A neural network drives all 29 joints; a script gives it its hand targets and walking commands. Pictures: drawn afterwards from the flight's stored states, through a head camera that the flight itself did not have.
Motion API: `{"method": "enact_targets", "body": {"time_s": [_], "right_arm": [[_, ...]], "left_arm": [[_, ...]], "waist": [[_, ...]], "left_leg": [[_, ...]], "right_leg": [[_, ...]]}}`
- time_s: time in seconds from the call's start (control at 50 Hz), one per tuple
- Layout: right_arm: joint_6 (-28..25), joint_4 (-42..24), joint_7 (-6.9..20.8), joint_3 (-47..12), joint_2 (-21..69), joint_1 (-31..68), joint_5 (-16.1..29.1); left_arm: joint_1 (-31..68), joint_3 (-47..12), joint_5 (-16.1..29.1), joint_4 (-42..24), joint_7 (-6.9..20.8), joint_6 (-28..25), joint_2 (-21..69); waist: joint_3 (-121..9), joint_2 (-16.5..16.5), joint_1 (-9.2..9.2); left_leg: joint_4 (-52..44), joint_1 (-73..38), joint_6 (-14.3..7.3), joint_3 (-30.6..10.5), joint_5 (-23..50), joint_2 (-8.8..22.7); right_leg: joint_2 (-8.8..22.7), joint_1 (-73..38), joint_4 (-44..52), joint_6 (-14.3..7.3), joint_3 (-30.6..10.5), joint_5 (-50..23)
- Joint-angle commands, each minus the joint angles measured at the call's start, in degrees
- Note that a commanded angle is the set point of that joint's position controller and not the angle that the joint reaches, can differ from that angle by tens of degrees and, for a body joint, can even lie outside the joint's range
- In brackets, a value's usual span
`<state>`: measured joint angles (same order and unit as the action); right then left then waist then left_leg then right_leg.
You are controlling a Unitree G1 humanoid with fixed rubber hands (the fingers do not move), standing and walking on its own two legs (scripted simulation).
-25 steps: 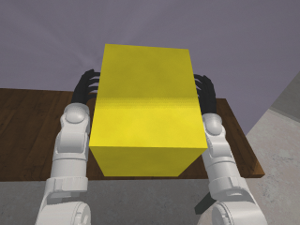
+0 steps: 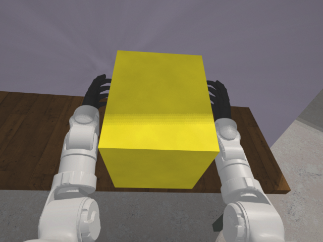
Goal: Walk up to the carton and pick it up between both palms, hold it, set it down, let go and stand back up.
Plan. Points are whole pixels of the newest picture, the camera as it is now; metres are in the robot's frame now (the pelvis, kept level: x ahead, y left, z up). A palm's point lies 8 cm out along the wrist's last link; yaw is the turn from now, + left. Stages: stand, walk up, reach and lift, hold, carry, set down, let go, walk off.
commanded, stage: set down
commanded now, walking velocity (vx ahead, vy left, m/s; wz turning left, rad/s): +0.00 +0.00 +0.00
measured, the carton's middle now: (156, 123) +0.40 +0.01 +0.08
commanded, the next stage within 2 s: none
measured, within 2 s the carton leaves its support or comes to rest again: rests again in 1.76 s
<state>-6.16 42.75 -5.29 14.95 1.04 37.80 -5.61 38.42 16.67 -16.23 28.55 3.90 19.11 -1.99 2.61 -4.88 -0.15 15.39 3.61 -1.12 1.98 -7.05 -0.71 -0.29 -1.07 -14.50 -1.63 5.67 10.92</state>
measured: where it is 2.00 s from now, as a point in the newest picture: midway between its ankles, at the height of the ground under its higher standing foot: outside the picture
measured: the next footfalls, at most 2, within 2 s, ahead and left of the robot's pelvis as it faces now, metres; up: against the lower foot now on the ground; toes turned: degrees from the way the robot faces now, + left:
none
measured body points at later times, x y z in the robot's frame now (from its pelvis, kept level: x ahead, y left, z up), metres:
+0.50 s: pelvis +0.02 -0.01 +0.00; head +0.02 +0.02 +0.45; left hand +0.43 +0.16 +0.10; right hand +0.43 -0.16 +0.12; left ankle +0.02 +0.10 -0.75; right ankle -0.03 -0.09 -0.75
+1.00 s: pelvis +0.01 +0.01 +0.00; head +0.04 +0.03 +0.45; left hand +0.45 +0.16 +0.09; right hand +0.43 -0.16 +0.11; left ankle +0.02 +0.10 -0.75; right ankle -0.03 -0.09 -0.75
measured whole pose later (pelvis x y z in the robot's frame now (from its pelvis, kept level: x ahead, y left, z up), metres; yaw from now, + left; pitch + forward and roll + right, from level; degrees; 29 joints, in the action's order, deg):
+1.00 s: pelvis +0.01 +0.01 +0.00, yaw -3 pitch +4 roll +0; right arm -10.6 53.2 0.9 30.0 1.2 43.4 -18.0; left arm 46.3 24.4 -18.7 48.8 0.9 6.5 -0.2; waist -0.7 -3.2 2.1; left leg 16.5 11.9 -1.4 5.6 -8.2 0.6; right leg -0.9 7.6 -14.0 -1.4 3.7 10.0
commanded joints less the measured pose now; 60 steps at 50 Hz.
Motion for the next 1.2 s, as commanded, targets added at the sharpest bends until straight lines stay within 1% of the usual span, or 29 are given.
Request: {"method": "enact_targets", "body": {"time_s": [0.0,0.02,0.06,0.1,0.12,0.18,0.26,0.32,0.42,0.44,0.52,0.54,0.56,0.58,0.62,0.64,0.7,0.72,0.76,0.8,0.86,0.9,0.94,0.98,1.02,1.04,1.06,1.1,1.18], "right_arm": [[-3.68,-4.03,6.70,-9.40,18.66,34.66,-2.92],[-3.91,-2.35,7.11,-8.60,18.29,35.15,-2.89],[-4.14,-1.61,7.66,-8.46,18.91,35.75,-3.19],[-4.60,-0.68,7.92,-8.21,19.30,36.00,-3.49],[-4.74,-0.67,8.00,-8.49,19.56,36.25,-3.66],[-5.67,-1.21,8.08,-9.40,20.80,36.03,-3.90],[-6.95,-1.62,8.22,-11.02,23.10,36.77,-3.90],[-7.33,-1.92,8.01,-11.76,24.07,37.44,-4.44],[-6.03,0.74,7.50,-10.44,25.62,34.30,-7.02],[-5.86,0.81,7.36,-10.17,25.55,34.97,-7.26],[-5.54,1.45,6.95,-8.74,27.15,33.99,-8.51],[-5.48,2.07,7.04,-8.22,27.44,33.51,-8.61],[-5.50,2.41,7.18,-8.04,27.80,33.46,-8.81],[-5.64,2.76,7.25,-7.47,27.82,33.51,-9.10],[-6.00,1.87,7.62,-6.42,27.03,34.92,-9.68],[-6.18,2.45,7.82,-5.21,26.64,35.10,-10.39],[-7.01,2.71,8.61,-2.67,25.50,37.01,-10.93],[-7.33,2.75,8.94,-2.43,25.12,37.40,-11.01],[-7.69,3.78,9.34,-0.62,24.56,38.18,-11.81],[-7.58,4.72,10.03,-0.07,23.86,38.09,-12.16],[-7.10,5.65,10.70,1.07,22.93,38.76,-12.64],[-6.67,6.74,11.07,1.39,23.49,38.45,-12.68],[-5.75,7.24,11.24,2.49,23.81,38.06,-13.58],[-4.92,6.61,11.28,2.72,24.35,38.01,-14.25],[-4.84,5.40,11.47,3.13,24.88,38.76,-14.49],[-4.61,5.39,11.59,3.17,25.56,38.74,-14.73],[-4.56,5.44,11.59,3.42,26.13,38.64,-14.94],[-4.69,4.84,11.57,3.78,26.46,38.54,-15.32],[-6.25,4.05,11.32,3.94,28.06,39.65,-16.66]], "left_arm": [[30.39,-16.02,2.99,-2.96,4.05,-5.28,27.71],[30.43,-14.98,2.51,-1.63,3.78,-5.68,27.66],[29.83,-13.84,1.68,0.52,3.52,-6.47,28.20],[29.25,-12.27,0.60,2.00,3.44,-7.10,28.16],[28.89,-11.02,-0.05,2.68,3.36,-7.41,28.15],[29.64,-11.27,0.24,1.89,3.08,-8.90,28.87],[32.93,-13.99,1.57,-0.21,2.03,-11.94,29.54],[33.38,-13.42,2.10,1.78,1.71,-13.21,29.15],[31.82,-10.29,0.97,5.09,3.12,-13.59,27.06],[31.60,-9.09,0.66,7.04,3.58,-13.37,26.96],[32.12,-6.88,-0.23,7.84,4.68,-13.98,26.33],[32.68,-6.71,-0.10,7.67,4.64,-14.24,26.50],[33.40,-6.73,-0.31,7.44,4.50,-14.57,26.38],[34.02,-6.95,0.10,7.68,4.44,-14.81,26.51],[34.89,-7.34,0.32,8.49,3.90,-15.37,27.31],[35.89,-7.46,0.56,8.51,3.54,-15.68,27.52],[37.60,-8.56,0.50,8.52,1.91,-16.23,28.84],[37.58,-8.62,0.39,9.01,1.34,-16.43,29.19],[38.23,-9.01,0.70,9.32,0.60,-17.02,29.76],[37.53,-8.04,-0.05,10.51,-0.07,-17.03,29.70],[36.15,-6.63,-0.78,12.61,-0.22,-16.52,29.66],[35.56,-4.87,-1.40,13.87,-0.05,-16.28,29.36],[35.44,-2.95,-2.07,15.74,0.40,-15.87,28.22],[35.02,-1.40,-2.52,16.84,1.03,-15.60,27.48],[36.60,-1.13,-2.66,16.03,0.91,-15.87,27.15],[37.34,-0.39,-2.64,16.06,0.90,-16.02,26.80],[37.66,-0.59,-2.95,15.87,0.81,-16.20,26.85],[38.26,-0.70,-2.60,15.86,0.70,-16.73,26.45],[40.82,-2.60,-1.53,15.60,0.20,-19.43,27.22]], "waist": [[-21.09,5.84,-0.96],[-20.70,5.07,-0.77],[-19.83,5.43,-0.06],[-20.38,4.56,0.62],[-20.37,4.88,1.61],[-24.43,4.85,2.19],[-29.17,6.17,1.41],[-30.72,4.87,1.77],[-26.63,2.16,1.49],[-25.88,1.67,1.81],[-25.02,1.33,1.50],[-25.52,1.26,1.57],[-25.91,2.54,1.53],[-26.28,2.60,0.86],[-27.08,3.66,1.38],[-28.42,3.97,0.85],[-30.49,6.78,0.70],[-31.49,7.05,1.32],[-32.55,6.74,0.88],[-32.62,7.31,1.64],[-32.10,6.91,2.12],[-31.27,4.94,2.68],[-28.83,4.26,2.55],[-27.80,2.54,2.55],[-29.10,3.64,2.77],[-29.20,3.11,2.62],[-29.06,3.47,2.03],[-31.04,4.08,2.06],[-36.24,5.30,1.30]], "left_leg": [[-0.19,-12.43,2.94,2.01,8.79,2.21],[0.08,-12.95,3.17,2.11,10.38,2.53],[0.65,-12.64,3.24,2.62,13.64,2.40],[0.85,-13.09,3.08,3.07,14.07,2.29],[1.10,-11.57,3.12,3.56,15.40,1.91],[2.23,-11.45,3.03,4.02,20.39,1.73],[3.51,-10.72,3.35,4.15,25.03,1.35],[3.14,-7.75,2.41,3.85,22.98,0.94],[0.80,-0.50,0.62,4.43,15.93,0.44],[0.34,1.13,0.42,4.70,14.62,0.27],[-0.61,3.38,-0.26,4.87,12.00,0.14],[-0.37,3.08,-0.19,4.74,13.26,0.22],[0.02,2.47,0.20,4.74,14.26,0.25],[0.35,1.43,0.37,4.63,14.83,0.26],[0.91,-0.53,1.09,4.61,15.80,0.97],[1.19,-1.70,1.52,4.47,16.11,1.15],[3.25,-7.29,2.91,4.33,20.72,2.09],[3.93,-8.75,3.32,4.55,22.61,2.30],[4.54,-11.02,4.04,3.89,24.19,2.85],[5.12,-12.04,4.34,3.89,26.65,3.09],[4.77,-11.30,4.31,3.93,25.34,3.31],[4.31,-10.13,3.58,3.88,23.93,3.25],[3.12,-6.07,2.77,4.32,19.40,2.92],[2.11,-2.66,1.89,5.00,16.88,2.36],[1.67,-1.03,1.57,4.98,16.17,1.98],[1.40,-0.94,1.08,4.92,15.07,1.97],[1.43,-1.00,1.06,5.15,14.84,1.87],[1.79,-0.86,1.21,5.03,15.30,1.94],[3.04,0.63,1.33,5.35,18.04,1.68]], "right_leg": [[-0.54,3.94,2.13,2.58,3.04,-5.80],[-0.93,4.07,2.28,2.42,3.22,-6.06],[-1.13,3.36,2.13,2.56,3.02,-8.02],[-0.97,1.87,2.18,2.80,2.64,-9.25],[-0.94,1.22,1.69,3.04,2.47,-10.83],[-1.01,-1.63,0.51,3.25,1.89,-17.25],[-0.89,-3.50,-1.70,3.85,1.44,-25.04],[-0.27,-5.56,-2.37,4.42,0.43,-28.79],[1.06,-10.92,-3.78,5.86,-0.91,-33.41],[1.30,-11.61,-4.12,6.07,-0.98,-33.39],[1.78,-13.48,-4.87,6.56,-1.48,-34.49],[1.67,-12.88,-4.87,6.63,-1.31,-34.98],[1.72,-11.97,-4.97,6.40,-1.38,-34.65],[1.41,-10.75,-4.86,6.33,-1.07,-34.06],[0.88,-7.84,-4.35,5.46,-0.33,-30.30],[0.57,-6.34,-3.74,5.06,0.09,-28.01],[-0.43,1.36,-2.50,3.68,1.08,-22.84],[-0.64,3.01,-2.13,3.40,1.32,-21.45],[-1.17,5.11,-1.32,2.67,1.66,-19.22],[-1.62,6.35,-0.85,2.49,1.96,-18.07],[-1.59,7.54,-0.02,2.23,1.61,-15.86],[-1.52,6.74,-0.16,2.42,1.36,-16.14],[-0.90,4.67,-0.19,2.98,0.69,-15.82],[-0.23,1.89,-1.04,3.85,0.12,-18.44],[0.09,1.25,-1.84,4.18,-0.29,-19.76],[0.23,1.13,-1.89,4.49,-0.27,-20.17],[0.35,0.86,-2.10,4.63,-0.43,-20.61],[0.55,0.92,-2.39,4.66,-0.58,-21.60],[1.02,-0.02,-4.74,5.02,-0.66,-27.96]]}}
